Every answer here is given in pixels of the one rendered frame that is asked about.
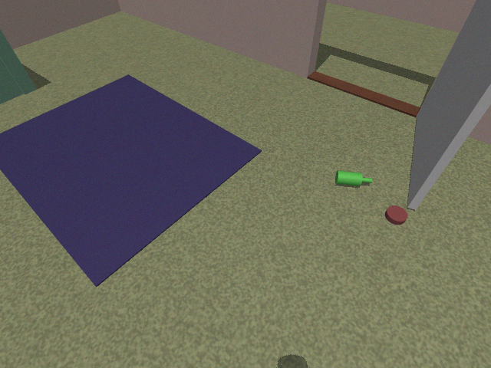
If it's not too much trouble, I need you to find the armchair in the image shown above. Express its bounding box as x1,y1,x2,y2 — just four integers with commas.
0,29,37,104

